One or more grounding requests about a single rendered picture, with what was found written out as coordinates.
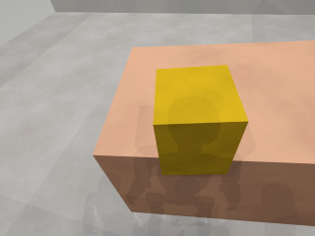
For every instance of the pedestal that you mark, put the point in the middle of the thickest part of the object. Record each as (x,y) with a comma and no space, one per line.
(272,175)

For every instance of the carton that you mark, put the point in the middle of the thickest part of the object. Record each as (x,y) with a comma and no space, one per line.
(199,120)

